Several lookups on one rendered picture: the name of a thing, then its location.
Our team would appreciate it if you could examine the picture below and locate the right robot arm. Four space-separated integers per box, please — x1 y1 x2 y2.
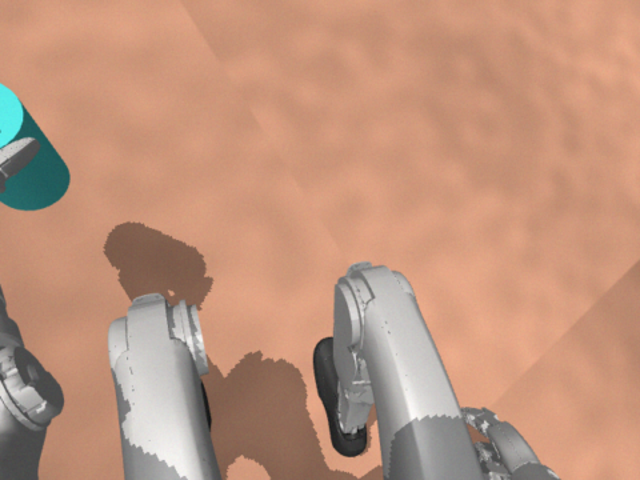
510 463 561 480

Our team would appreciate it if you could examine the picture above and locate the left robot hand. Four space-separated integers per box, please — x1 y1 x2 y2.
0 137 40 194

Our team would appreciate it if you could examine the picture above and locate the left robot arm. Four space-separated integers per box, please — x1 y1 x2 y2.
0 285 64 480

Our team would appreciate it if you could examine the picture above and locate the can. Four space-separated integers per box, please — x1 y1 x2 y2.
0 83 70 211

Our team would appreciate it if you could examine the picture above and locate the right robot hand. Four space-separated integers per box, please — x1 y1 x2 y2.
461 407 541 480

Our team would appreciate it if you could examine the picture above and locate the right robot foot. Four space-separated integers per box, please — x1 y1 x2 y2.
313 337 367 457

